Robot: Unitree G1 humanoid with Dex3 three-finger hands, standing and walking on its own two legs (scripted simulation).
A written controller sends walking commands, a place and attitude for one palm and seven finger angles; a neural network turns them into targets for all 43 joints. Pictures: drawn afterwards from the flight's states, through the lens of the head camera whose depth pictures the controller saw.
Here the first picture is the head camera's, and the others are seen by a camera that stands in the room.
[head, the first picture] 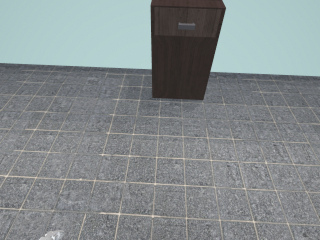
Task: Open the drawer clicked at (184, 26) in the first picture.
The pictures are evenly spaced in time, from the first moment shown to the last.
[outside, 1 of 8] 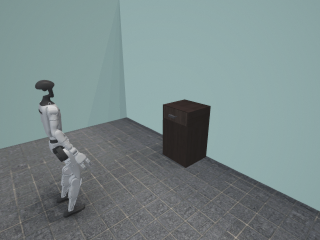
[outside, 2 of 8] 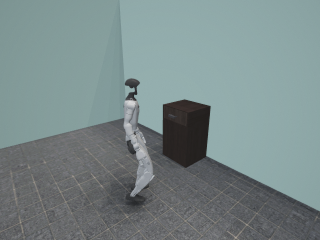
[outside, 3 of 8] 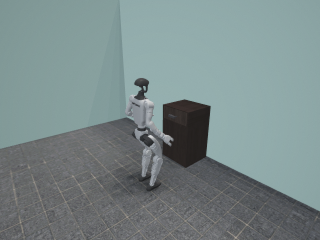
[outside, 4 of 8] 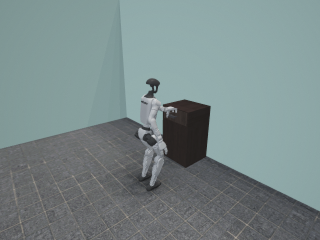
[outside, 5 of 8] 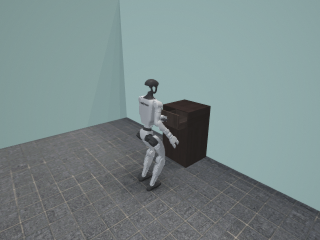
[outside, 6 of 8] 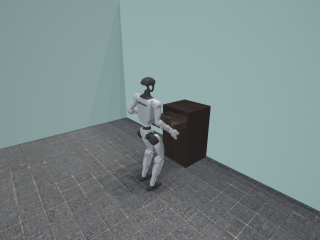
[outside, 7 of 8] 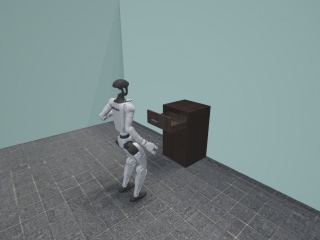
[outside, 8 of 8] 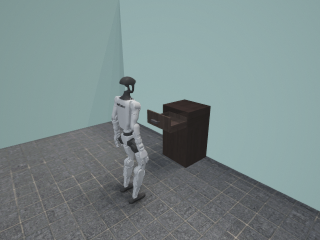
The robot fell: no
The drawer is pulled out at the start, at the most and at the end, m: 0.00 0.30 0.30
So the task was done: yes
